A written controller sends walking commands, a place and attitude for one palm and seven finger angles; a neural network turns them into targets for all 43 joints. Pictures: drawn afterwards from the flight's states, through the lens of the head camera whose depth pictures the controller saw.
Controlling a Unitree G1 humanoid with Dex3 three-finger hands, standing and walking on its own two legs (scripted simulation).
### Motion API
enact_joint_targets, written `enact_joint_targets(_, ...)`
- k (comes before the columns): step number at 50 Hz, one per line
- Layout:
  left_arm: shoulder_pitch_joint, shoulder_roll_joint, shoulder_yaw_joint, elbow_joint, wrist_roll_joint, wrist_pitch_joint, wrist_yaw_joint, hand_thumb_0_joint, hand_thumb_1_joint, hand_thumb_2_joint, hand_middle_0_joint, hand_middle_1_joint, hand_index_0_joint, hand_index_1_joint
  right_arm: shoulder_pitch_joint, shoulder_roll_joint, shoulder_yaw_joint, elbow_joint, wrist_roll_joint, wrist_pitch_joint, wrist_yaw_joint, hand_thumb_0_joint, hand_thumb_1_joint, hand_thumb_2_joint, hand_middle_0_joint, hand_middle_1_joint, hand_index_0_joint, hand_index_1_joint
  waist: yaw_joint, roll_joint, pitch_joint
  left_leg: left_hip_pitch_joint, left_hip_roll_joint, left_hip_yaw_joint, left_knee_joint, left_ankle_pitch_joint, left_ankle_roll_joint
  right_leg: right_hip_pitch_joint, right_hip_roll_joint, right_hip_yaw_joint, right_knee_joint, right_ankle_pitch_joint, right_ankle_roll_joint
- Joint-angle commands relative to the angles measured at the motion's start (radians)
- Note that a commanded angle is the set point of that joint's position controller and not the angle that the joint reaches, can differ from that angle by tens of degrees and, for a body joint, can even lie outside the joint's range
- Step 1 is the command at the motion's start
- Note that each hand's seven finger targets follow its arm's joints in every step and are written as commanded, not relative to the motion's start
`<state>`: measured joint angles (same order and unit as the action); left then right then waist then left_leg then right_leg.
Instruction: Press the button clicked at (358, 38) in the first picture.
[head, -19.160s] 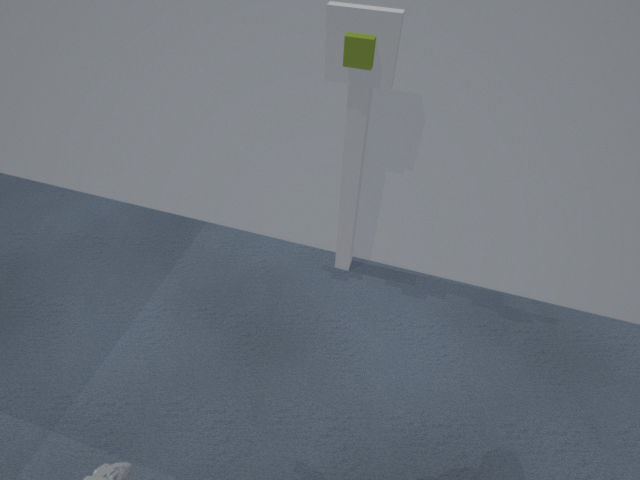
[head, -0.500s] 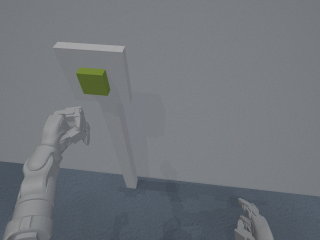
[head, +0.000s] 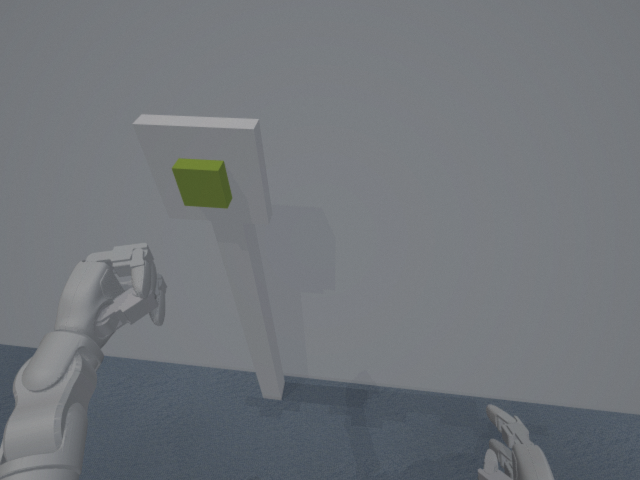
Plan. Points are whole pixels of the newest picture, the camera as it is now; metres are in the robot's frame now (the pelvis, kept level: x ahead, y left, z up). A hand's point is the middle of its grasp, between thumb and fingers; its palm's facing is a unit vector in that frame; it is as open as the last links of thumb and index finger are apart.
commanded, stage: draw the hand back to the body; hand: left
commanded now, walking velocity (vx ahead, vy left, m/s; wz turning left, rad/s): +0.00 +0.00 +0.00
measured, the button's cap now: (204, 182) +0.50 +0.23 +0.13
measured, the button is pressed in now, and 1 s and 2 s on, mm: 0 0 0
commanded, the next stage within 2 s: step back with the hand held close in 1.00 s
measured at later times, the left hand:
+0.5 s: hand (103, 324) +0.22 +0.24 +0.16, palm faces +0.38 -0.86 -0.34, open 3.1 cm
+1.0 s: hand (77, 348) +0.19 +0.24 +0.17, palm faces +0.41 -0.83 -0.37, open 3.1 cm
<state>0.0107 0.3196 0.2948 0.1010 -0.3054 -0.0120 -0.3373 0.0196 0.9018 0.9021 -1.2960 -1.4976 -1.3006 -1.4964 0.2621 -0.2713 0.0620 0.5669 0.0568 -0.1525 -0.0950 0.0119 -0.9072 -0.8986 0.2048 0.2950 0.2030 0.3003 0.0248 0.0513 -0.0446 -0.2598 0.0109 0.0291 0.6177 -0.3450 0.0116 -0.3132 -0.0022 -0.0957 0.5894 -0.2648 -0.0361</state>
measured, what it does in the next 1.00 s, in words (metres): stands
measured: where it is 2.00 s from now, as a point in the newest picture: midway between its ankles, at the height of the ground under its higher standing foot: outside the picture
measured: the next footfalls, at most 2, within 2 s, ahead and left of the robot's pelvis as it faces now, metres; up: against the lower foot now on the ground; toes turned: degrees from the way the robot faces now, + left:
none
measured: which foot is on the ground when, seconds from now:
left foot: down 0.00-1.00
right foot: down 0.00-1.00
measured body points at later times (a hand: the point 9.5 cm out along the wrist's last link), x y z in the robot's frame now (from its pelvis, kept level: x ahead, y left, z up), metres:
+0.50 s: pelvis +0.01 +0.00 +0.02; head -0.01 -0.02 +0.46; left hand +0.20 +0.28 +0.18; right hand +0.20 -0.21 -0.07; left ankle -0.01 +0.11 -0.73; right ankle +0.03 -0.10 -0.73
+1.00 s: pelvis +0.01 +0.00 +0.02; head -0.02 -0.02 +0.46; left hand +0.16 +0.28 +0.19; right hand +0.21 -0.21 -0.06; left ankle -0.01 +0.11 -0.73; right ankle +0.03 -0.10 -0.73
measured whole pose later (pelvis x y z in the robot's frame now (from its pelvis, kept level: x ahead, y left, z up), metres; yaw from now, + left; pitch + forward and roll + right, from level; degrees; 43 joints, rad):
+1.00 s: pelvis +0.01 +0.00 +0.02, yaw +0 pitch -6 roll -1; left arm 0.53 0.30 0.25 -0.46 -0.04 -0.08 0.11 0.02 0.89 0.90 -1.30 -1.50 -1.31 -1.50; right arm 0.20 -0.22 0.03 0.62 -0.01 -0.11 -0.08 0.01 -0.91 -0.90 0.21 0.30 0.20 0.30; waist 0.08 0.07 0.03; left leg -0.03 0.01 0.03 0.42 -0.28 0.01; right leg -0.08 0.01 -0.09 0.38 -0.19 -0.03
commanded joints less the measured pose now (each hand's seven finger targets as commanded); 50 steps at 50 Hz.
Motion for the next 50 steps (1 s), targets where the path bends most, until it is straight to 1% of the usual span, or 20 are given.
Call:
enact_joint_targets(1, -0.232, 0.199, 0.077, -0.239, -0.026, -0.019, -0.007, 0.0, 0.9, 0.9, -1.3, -1.5, -1.3, -1.5, -0.145, -0.113, -0.038, -0.16, 0.004, -0.082, -0.021, 0.0, -0.9, -0.9, 0.2, 0.3, 0.2, 0.3, -0.001, 0.009, -0.097, -0.029, -0.016, -0.053, -0.133, 0.087, 0.016, 0.101, -0.005, 0.08, -0.133, 0.025, 0.013)
enact_joint_targets(2, -0.225, 0.273, 0.081, -0.355, 0.107, -0.069, 0.166, 0.0, 0.9, 0.9, -1.3, -1.5, -1.3, -1.5, -0.151, -0.103, -0.053, -0.136, -0.029, -0.084, -0.017, 0.0, -0.9, -0.9, 0.2, 0.3, 0.2, 0.3, 0.01, -0.056, -0.038, -0.054, -0.014, -0.045, -0.159, 0.068, 0.024, 0.109, -0.026, 0.106, -0.2, -0.046, 0.012)
enact_joint_targets(3, -0.128, 0.171, 0.031, -0.337, 0.12, -0.081, 0.245, 0.0, 0.9, 0.9, -1.3, -1.5, -1.3, -1.5, -0.174, -0.087, -0.047, -0.126, -0.035, -0.087, -0.016, 0.0, -0.9, -0.9, 0.2, 0.3, 0.2, 0.3, 0.002, -0.061, 0.016, -0.044, -0.013, -0.04, -0.171, 0.043, 0.022, 0.1, -0.036, 0.112, -0.234, -0.09, 0.017)
enact_joint_targets(4, -0.053, 0.12, -0.004, -0.335, 0.133, -0.078, 0.284, 0.0, 0.9, 0.9, -1.3, -1.5, -1.3, -1.5, -0.169, -0.088, -0.044, -0.122, -0.036, -0.086, -0.012, 0.0, -0.9, -0.9, 0.2, 0.3, 0.2, 0.3, 0.004, -0.06, 0.031, -0.033, -0.011, -0.046, -0.184, 0.039, 0.019, 0.108, -0.037, 0.1, -0.233, -0.092, 0.017)
enact_joint_targets(6, -0.006, 0.145, 0.003, -0.444, 0.17, -0.093, 0.348, 0.0, 0.9, 0.9, -1.3, -1.5, -1.3, -1.5, -0.17, -0.085, -0.045, -0.113, -0.041, -0.075, -0.007, 0.0, -0.9, -0.9, 0.2, 0.3, 0.2, 0.3, 0.013, 0.006, -0.04, 0.025, -0.008, -0.044, -0.209, 0.086, 0.021, 0.174, -0.034, 0.09, -0.22, -0.011, 0.012)
enact_joint_targets(9, 0.055, 0.177, 0.03, -0.514, 0.2, -0.113, 0.404, 0.0, 0.9, 0.9, -1.3, -1.5, -1.3, -1.5, -0.178, -0.079, -0.048, -0.102, -0.05, -0.06, -0.002, 0.0, -0.9, -0.9, 0.2, 0.3, 0.2, 0.3, 0.022, -0.001, -0.079, 0.058, -0.005, -0.033, -0.232, 0.155, 0.022, 0.245, -0.034, 0.095, -0.226, 0.071, 0.013)
enact_joint_targets(11, 0.049, 0.172, 0.024, -0.553, 0.217, -0.12, 0.427, 0.0, 0.9, 0.9, -1.3, -1.5, -1.3, -1.5, -0.186, -0.073, -0.048, -0.096, -0.053, -0.051, -0.003, 0.0, -0.9, -0.9, 0.2, 0.3, 0.2, 0.3, 0.016, 0.01, -0.066, 0.083, -0.005, -0.031, -0.25, 0.163, 0.021, 0.247, -0.03, 0.09, -0.241, 0.075, 0.013)
enact_joint_targets(14, 0.051, 0.163, 0.014, -0.565, 0.234, -0.127, 0.45, 0.0, 0.9, 0.9, -1.3, -1.5, -1.3, -1.5, -0.2, -0.067, -0.047, -0.082, -0.054, -0.045, -0.007, 0.0, -0.9, -0.9, 0.2, 0.3, 0.2, 0.3, 0.01, 0.007, 0.0, 0.101, -0.005, -0.034, -0.27, 0.144, 0.023, 0.227, -0.027, 0.088, -0.278, 0.032, 0.013)
enact_joint_targets(16, 0.088, 0.153, 0.01, -0.584, 0.242, -0.13, 0.459, 0.0, 0.9, 0.9, -1.3, -1.5, -1.3, -1.5, -0.2, -0.064, -0.048, -0.079, -0.058, -0.044, -0.006, 0.0, -0.9, -0.9, 0.2, 0.3, 0.2, 0.3, 0.014, 0.042, -0.004, 0.124, -0.006, -0.035, -0.28, 0.164, 0.021, 0.239, -0.026, 0.084, -0.28, 0.055, 0.011)
enact_joint_targets(17, 0.108, 0.149, 0.005, -0.589, 0.245, -0.13, 0.459, 0.0, 0.9, 0.9, -1.3, -1.5, -1.3, -1.5, -0.206, -0.068, -0.05, -0.076, -0.06, -0.043, -0.005, 0.0, -0.9, -0.9, 0.2, 0.3, 0.2, 0.3, 0.015, 0.003, -0.002, 0.128, -0.005, -0.039, -0.282, 0.174, 0.023, 0.244, -0.022, 0.083, -0.287, 0.058, 0.011)
enact_joint_targets(19, 0.171, 0.134, 0.003, -0.602, 0.247, -0.132, 0.461, 0.0, 0.9, 0.9, -1.3, -1.5, -1.3, -1.5, -0.204, -0.064, -0.051, -0.077, -0.062, -0.039, 0.0, 0.0, -0.9, -0.9, 0.2, 0.3, 0.2, 0.3, 0.021, 0.011, -0.008, 0.141, -0.004, -0.038, -0.286, 0.217, 0.022, 0.266, -0.023, 0.079, -0.273, 0.11, 0.012)
enact_joint_targets(22, 0.296, 0.131, 0.022, -0.606, 0.247, -0.13, 0.458, 0.0, 0.9, 0.9, -1.3, -1.5, -1.3, -1.5, -0.206, -0.066, -0.06, -0.081, -0.066, -0.027, 0.009, 0.0, -0.9, -0.9, 0.2, 0.3, 0.2, 0.3, 0.035, -0.048, -0.015, 0.141, -0.001, -0.035, -0.279, 0.281, 0.023, 0.296, -0.019, 0.078, -0.269, 0.175, 0.013)
enact_joint_targets(27, 0.365, 0.154, 0.06, -0.691, 0.252, -0.136, 0.458, 0.0, 0.9, 0.9, -1.3, -1.5, -1.3, -1.5, -0.212, -0.059, -0.065, -0.096, -0.067, -0.01, 0.016, 0.0, -0.9, -0.9, 0.2, 0.3, 0.2, 0.3, 0.041, -0.031, 0.0, 0.139, 0.002, -0.034, -0.276, 0.305, 0.017, 0.299, -0.015, 0.084, -0.269, 0.201, 0.011)
enact_joint_targets(30, 0.393, 0.156, 0.071, -0.761, 0.256, -0.143, 0.462, 0.0, 0.9, 0.9, -1.3, -1.5, -1.3, -1.5, -0.205, -0.052, -0.063, -0.107, -0.068, -0.013, 0.017, 0.0, -0.9, -0.9, 0.2, 0.3, 0.2, 0.3, 0.043, 0.03, -0.011, 0.15, 0.002, -0.036, -0.271, 0.336, 0.011, 0.304, -0.016, 0.08, -0.253, 0.235, 0.009)
enact_joint_targets(33, 0.431, 0.152, 0.074, -0.783, 0.256, -0.141, 0.462, 0.0, 0.9, 0.9, -1.3, -1.5, -1.3, -1.5, -0.202, -0.05, -0.063, -0.114, -0.066, -0.014, 0.017, 0.0, -0.9, -0.9, 0.2, 0.3, 0.2, 0.3, 0.043, 0.01, 0.019, 0.141, 0.007, -0.041, -0.273, 0.334, 0.007, 0.289, -0.011, 0.078, -0.255, 0.228, 0.009)
enact_joint_targets(36, 0.479, 0.152, 0.088, -0.8, 0.256, -0.145, 0.465, 0.0, 0.9, 0.9, -1.3, -1.5, -1.3, -1.5, -0.196, -0.047, -0.066, -0.117, -0.067, -0.017, 0.016, 0.0, -0.9, -0.9, 0.2, 0.3, 0.2, 0.3, 0.048, -0.011, 0.013, 0.145, 0.008, -0.038, -0.264, 0.34, 0.009, 0.286, -0.009, 0.078, -0.252, 0.234, 0.011)
enact_joint_targets(40, 0.455, 0.122, 0.06, -0.753, 0.26, -0.139, 0.462, 0.0, 0.9, 0.9, -1.3, -1.5, -1.3, -1.5, -0.188, -0.049, -0.066, -0.106, -0.066, -0.01, 0.015, 0.0, -0.9, -0.9, 0.2, 0.3, 0.2, 0.3, 0.034, -0.02, 0.078, 0.131, 0.008, -0.036, -0.271, 0.278, 0.014, 0.242, -0.011, 0.081, -0.275, 0.171, 0.012)
enact_joint_targets(42, 0.444, 0.123, 0.058, -0.746, 0.262, -0.137, 0.463, 0.0, 0.9, 0.9, -1.3, -1.5, -1.3, -1.5, -0.19, -0.051, -0.069, -0.104, -0.067, -0.009, 0.011, 0.0, -0.9, -0.9, 0.2, 0.3, 0.2, 0.3, 0.033, -0.024, 0.077, 0.138, 0.008, -0.032, -0.27, 0.268, 0.017, 0.235, -0.012, 0.084, -0.283, 0.158, 0.012)
enact_joint_targets(47, 0.421, 0.147, 0.069, -0.799, 0.265, -0.145, 0.473, 0.0, 0.9, 0.9, -1.3, -1.5, -1.3, -1.5, -0.192, -0.05, -0.067, -0.11, -0.07, -0.018, 0.007, 0.0, -0.9, -0.9, 0.2, 0.3, 0.2, 0.3, 0.041, 0.013, 0.01, 0.152, 0.004, -0.038, -0.267, 0.268, 0.015, 0.272, -0.015, 0.091, -0.276, 0.156, 0.009)
enact_joint_targets(50, 0.435, 0.149, 0.078, -0.805, 0.265, -0.147, 0.479, 0.0, 0.9, 0.9, -1.3, -1.5, -1.3, -1.5, -0.195, -0.043, -0.062, -0.108, -0.072, -0.027, 0.008, 0.0, -0.9, -0.9, 0.2, 0.3, 0.2, 0.3, 0.046, 0.022, 0.017, 0.141, 0.004, -0.043, -0.272, 0.275, 0.01, 0.28, -0.014, 0.084, -0.269, 0.166, 0.008)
